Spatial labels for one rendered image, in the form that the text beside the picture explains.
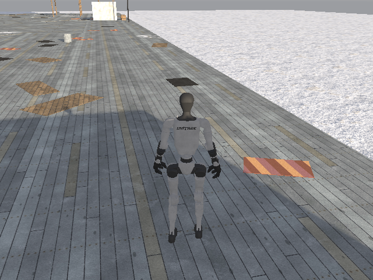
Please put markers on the right robot hand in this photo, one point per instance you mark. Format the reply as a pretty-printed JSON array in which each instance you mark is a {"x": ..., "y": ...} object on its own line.
[{"x": 216, "y": 169}]

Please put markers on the humanoid robot torso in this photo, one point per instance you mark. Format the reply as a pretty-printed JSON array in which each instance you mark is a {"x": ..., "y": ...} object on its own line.
[{"x": 186, "y": 142}]

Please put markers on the robot left foot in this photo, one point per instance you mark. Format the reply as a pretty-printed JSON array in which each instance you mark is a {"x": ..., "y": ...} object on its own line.
[{"x": 171, "y": 237}]

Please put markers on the right robot forearm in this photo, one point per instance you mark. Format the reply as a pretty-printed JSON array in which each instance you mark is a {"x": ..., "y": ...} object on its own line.
[{"x": 213, "y": 156}]

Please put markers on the left robot forearm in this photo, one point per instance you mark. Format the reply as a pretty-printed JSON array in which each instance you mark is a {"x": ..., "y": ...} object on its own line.
[{"x": 159, "y": 154}]

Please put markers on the left robot hand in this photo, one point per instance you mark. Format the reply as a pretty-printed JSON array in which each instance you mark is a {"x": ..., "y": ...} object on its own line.
[{"x": 156, "y": 166}]

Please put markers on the left robot upper arm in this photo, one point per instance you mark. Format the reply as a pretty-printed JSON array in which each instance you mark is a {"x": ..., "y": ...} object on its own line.
[{"x": 168, "y": 123}]

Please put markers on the right robot upper arm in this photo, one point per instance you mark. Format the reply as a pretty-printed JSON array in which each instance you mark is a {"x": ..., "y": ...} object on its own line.
[{"x": 204, "y": 123}]

